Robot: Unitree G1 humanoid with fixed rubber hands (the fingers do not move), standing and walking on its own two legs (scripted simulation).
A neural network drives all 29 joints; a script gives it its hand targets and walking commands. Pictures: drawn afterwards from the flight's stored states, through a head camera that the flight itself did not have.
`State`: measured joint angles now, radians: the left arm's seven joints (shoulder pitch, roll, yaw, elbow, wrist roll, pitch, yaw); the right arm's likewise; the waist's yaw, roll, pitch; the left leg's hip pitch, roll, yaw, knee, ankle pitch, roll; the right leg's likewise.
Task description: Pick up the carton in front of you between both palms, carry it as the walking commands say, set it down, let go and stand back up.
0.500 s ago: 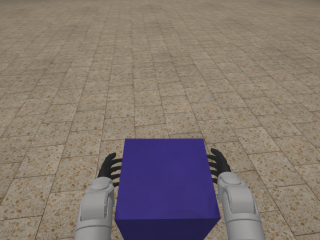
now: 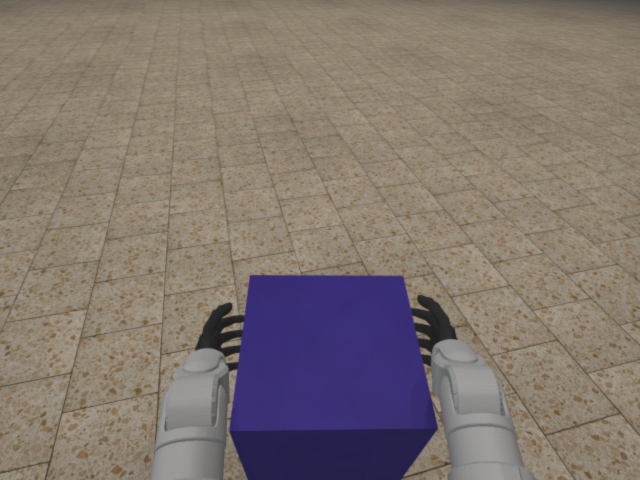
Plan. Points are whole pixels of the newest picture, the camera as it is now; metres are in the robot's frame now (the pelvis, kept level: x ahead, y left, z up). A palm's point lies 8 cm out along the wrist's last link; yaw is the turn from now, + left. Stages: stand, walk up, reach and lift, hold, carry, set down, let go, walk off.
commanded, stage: hold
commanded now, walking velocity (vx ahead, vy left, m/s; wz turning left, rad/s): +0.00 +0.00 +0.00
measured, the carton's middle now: (325, 386) +0.29 +0.00 -0.03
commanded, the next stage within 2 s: set down in 0.34 s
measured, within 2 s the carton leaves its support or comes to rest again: neither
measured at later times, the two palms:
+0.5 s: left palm (204, 345) +0.30 +0.16 +0.04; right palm (430, 338) +0.31 -0.14 +0.05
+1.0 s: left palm (221, 394) +0.34 +0.17 -0.15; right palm (394, 383) +0.35 -0.13 -0.14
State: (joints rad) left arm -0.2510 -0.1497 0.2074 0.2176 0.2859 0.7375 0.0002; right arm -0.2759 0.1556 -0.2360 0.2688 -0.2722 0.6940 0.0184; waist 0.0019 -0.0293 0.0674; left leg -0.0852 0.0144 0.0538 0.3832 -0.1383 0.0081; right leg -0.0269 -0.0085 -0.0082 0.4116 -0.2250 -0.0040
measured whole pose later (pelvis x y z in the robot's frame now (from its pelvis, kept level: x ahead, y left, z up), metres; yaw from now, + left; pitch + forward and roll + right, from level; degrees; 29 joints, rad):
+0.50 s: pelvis +0.01 +0.01 +0.00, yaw -1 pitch -9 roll +0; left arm -0.33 -0.17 0.29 0.31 0.33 0.71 -0.02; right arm -0.35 0.18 -0.33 0.35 -0.33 0.67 0.04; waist 0.01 -0.03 0.05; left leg -0.08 -0.01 0.07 0.39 -0.15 0.03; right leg -0.03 -0.02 0.03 0.41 -0.24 0.01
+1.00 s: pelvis -0.02 -0.01 -0.07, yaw -1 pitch +24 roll -1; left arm -0.51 -0.07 0.38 0.53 0.25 0.13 -0.05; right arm -0.50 0.20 -0.36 0.51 -0.24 0.11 -0.07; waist 0.04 -0.04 0.03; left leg -1.04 0.02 -0.03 0.89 -0.27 -0.02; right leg -0.98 0.03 0.00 0.92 -0.36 -0.01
